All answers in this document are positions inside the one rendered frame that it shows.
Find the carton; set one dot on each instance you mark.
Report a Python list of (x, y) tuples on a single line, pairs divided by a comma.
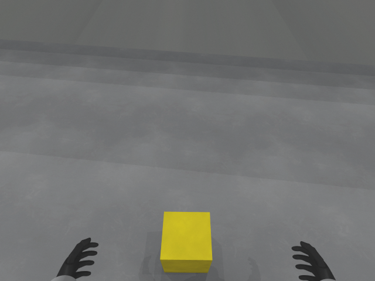
[(186, 242)]

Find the left robot hand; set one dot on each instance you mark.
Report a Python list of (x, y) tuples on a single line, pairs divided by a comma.
[(72, 263)]

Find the right robot hand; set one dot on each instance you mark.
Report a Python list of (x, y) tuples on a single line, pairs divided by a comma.
[(318, 267)]

